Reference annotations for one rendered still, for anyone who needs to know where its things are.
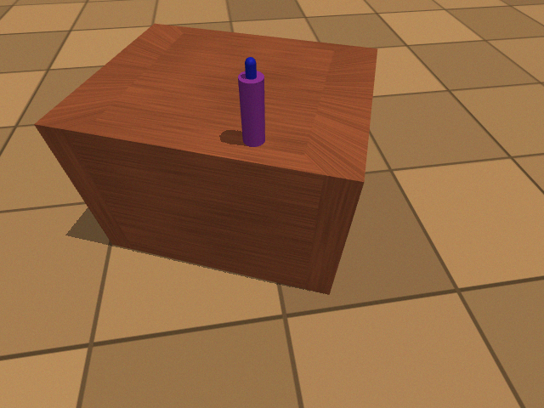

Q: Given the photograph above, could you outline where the bottle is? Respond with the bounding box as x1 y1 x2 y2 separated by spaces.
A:
238 57 265 147

